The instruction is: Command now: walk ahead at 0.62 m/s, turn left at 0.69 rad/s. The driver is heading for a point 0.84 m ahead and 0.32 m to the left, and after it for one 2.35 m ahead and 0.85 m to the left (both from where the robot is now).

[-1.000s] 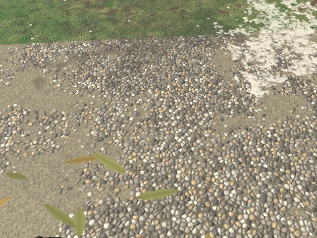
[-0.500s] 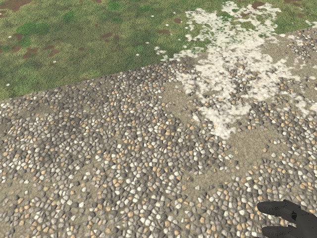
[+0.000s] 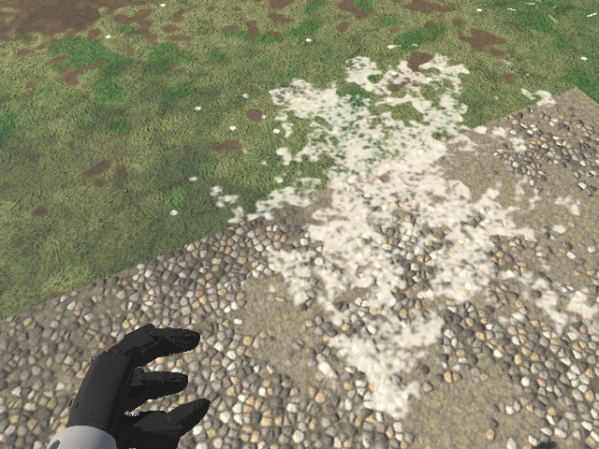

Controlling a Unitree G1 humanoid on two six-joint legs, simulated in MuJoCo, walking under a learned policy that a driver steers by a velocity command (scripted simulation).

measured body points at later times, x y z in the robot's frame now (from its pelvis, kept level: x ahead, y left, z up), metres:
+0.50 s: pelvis +0.23 +0.02 -0.02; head +0.26 +0.05 +0.43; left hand +0.21 +0.31 -0.14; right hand +0.51 -0.16 -0.10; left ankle +0.31 +0.11 -0.72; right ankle +0.20 -0.14 -0.66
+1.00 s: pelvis +0.33 +0.04 +0.02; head +0.35 +0.03 +0.47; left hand +0.14 +0.26 -0.08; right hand +0.66 +0.03 -0.05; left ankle +0.27 +0.18 -0.64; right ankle +0.39 -0.07 -0.72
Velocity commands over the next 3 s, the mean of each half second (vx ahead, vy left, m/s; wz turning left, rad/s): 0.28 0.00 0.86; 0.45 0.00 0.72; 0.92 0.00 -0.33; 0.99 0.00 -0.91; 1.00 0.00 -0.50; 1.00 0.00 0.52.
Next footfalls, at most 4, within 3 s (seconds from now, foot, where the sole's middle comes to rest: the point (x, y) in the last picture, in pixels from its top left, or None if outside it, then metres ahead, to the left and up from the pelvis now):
0.02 right None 0.21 -0.13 -0.76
0.42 left None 0.34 0.13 -0.76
0.80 right None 0.42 -0.04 -0.76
1.22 left None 0.35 0.32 -0.76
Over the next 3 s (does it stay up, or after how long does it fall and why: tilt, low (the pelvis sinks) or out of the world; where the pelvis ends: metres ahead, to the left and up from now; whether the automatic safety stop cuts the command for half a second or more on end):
stays up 1.82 0.54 -0.03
